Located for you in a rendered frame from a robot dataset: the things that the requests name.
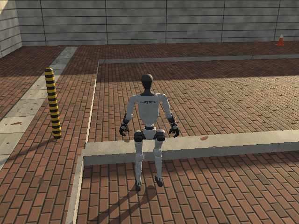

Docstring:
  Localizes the robot right hand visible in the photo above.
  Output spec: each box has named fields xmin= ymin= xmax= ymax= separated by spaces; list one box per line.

xmin=169 ymin=127 xmax=180 ymax=138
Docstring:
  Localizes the left robot upper arm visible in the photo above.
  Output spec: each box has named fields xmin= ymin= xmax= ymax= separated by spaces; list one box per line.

xmin=125 ymin=95 xmax=138 ymax=120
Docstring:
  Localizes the left robot foot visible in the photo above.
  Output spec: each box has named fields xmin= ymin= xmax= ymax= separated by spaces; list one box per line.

xmin=135 ymin=180 xmax=142 ymax=191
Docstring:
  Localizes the robot left hand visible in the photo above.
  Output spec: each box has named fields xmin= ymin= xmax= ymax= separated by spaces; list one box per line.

xmin=119 ymin=127 xmax=130 ymax=136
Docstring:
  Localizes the right robot upper arm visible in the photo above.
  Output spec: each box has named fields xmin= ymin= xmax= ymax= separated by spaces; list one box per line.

xmin=158 ymin=93 xmax=172 ymax=119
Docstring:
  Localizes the robot left forearm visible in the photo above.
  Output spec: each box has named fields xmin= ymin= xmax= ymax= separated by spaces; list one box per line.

xmin=121 ymin=113 xmax=129 ymax=129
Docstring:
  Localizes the robot right forearm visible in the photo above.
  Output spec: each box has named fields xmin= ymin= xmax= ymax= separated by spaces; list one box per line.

xmin=168 ymin=112 xmax=178 ymax=129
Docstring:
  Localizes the robot left shin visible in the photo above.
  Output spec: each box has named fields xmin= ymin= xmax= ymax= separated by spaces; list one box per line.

xmin=135 ymin=154 xmax=142 ymax=185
